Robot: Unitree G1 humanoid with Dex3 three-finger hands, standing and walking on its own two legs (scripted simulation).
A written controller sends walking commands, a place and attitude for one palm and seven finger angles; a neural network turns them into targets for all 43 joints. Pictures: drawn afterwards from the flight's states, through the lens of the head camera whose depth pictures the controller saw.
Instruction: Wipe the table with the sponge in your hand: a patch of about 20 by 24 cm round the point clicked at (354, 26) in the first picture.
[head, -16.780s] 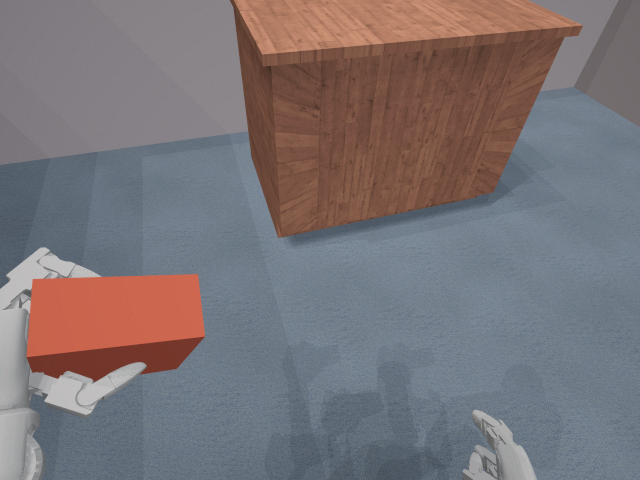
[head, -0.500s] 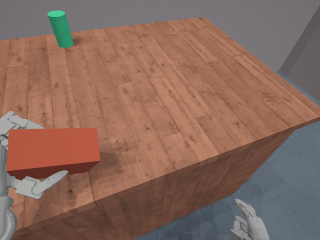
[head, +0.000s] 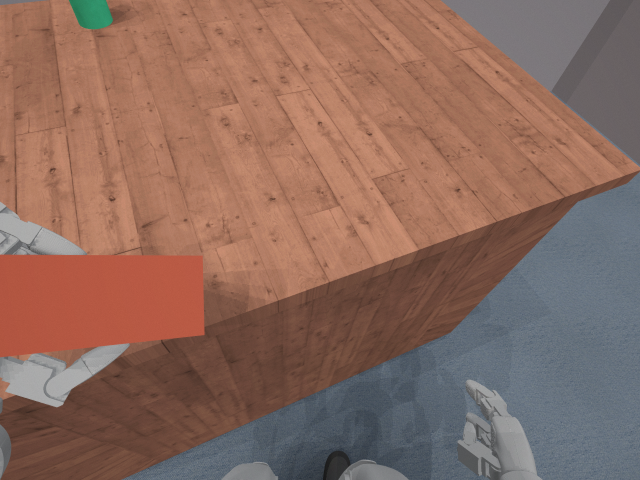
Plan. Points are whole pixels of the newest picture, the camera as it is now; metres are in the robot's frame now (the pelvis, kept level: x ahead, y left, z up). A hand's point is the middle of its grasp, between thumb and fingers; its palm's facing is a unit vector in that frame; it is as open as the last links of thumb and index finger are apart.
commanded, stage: come to a stop and stand still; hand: left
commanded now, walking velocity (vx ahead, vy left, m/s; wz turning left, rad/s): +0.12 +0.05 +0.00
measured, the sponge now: (131, 301) +0.24 +0.19 +0.15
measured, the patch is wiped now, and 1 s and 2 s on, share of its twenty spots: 0.00 0.00 0.00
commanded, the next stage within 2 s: look again from close up in 0.90 s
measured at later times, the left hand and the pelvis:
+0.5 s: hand out of the picture +0.19 +0.26 +0.18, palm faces +0.39 -0.81 -0.44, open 10.3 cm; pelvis -0.03 +0.00 +0.01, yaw +1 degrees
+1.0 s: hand out of the picture +0.20 +0.27 +0.18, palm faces +0.42 -0.85 -0.32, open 10.3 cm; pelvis -0.02 +0.01 +0.01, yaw +0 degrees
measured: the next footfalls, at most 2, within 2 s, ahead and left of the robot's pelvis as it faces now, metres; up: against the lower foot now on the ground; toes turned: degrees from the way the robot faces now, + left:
right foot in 0.24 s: +0.05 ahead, -0.11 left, +0.00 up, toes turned -1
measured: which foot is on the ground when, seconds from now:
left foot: down 0.00-1.00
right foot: down 0.00-0.10, up 0.12-0.22, down 0.24-1.00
